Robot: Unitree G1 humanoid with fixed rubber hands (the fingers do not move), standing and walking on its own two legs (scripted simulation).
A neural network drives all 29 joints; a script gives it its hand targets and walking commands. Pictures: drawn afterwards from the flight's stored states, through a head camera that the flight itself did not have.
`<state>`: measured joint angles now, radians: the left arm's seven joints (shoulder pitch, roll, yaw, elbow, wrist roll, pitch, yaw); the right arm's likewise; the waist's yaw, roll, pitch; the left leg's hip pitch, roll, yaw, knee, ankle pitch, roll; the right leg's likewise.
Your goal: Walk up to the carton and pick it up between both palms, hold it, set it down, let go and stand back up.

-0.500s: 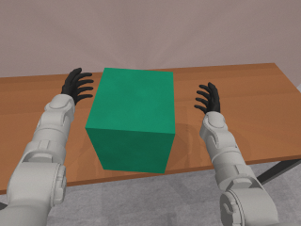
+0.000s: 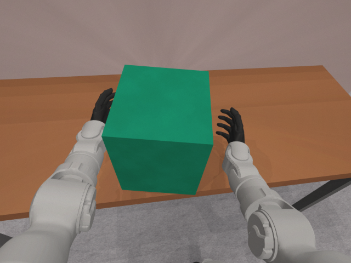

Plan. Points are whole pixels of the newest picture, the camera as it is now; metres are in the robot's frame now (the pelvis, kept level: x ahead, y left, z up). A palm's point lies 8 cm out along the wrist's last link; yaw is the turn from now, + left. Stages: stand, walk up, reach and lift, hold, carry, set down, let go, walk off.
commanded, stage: reach and lift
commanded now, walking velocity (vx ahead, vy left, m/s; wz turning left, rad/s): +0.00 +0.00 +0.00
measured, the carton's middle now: (162, 134) +0.42 +0.00 +0.03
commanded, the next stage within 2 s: none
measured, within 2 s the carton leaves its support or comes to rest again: leaves its support in 2.00 s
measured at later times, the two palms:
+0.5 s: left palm (101, 121) +0.45 +0.14 +0.07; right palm (221, 139) +0.38 -0.14 +0.04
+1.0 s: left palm (101, 125) +0.44 +0.14 +0.06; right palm (221, 143) +0.37 -0.14 +0.04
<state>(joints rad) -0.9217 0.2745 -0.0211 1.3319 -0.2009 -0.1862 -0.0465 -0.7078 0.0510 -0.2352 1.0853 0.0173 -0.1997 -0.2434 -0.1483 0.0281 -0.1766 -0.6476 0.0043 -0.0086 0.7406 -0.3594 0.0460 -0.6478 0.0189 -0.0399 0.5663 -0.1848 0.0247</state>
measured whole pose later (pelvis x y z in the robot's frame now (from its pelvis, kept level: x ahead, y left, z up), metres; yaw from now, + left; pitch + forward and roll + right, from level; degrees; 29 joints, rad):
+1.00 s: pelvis +0.02 +0.00 +0.02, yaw +3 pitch +10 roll -4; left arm -0.89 0.13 0.32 1.39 0.19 -0.35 -0.05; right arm -0.60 0.20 -0.61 1.04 -0.37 -0.41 -0.20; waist -0.10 0.02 -0.08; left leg -0.45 0.00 -0.03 0.59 -0.32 0.05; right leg -0.42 0.01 -0.09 0.39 -0.15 0.02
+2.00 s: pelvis +0.03 -0.01 +0.03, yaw +3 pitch +10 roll -4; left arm -0.81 0.07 0.29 1.23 0.25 -0.29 -0.04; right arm -0.52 0.15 -0.47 1.11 -0.26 -0.53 -0.26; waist -0.07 0.00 -0.10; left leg -0.39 0.02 -0.02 0.49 -0.28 0.03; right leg -0.34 0.02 -0.10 0.25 -0.09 0.01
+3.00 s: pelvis +0.00 -0.02 +0.03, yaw +5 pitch +2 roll -2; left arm -0.89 0.06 0.19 1.11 0.18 -0.04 0.01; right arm -0.53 0.09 -0.29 0.90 -0.09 -0.20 -0.26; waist -0.06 -0.04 -0.09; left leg -0.25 0.00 -0.02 0.44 -0.22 0.03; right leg -0.22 0.00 -0.11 0.27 -0.08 0.00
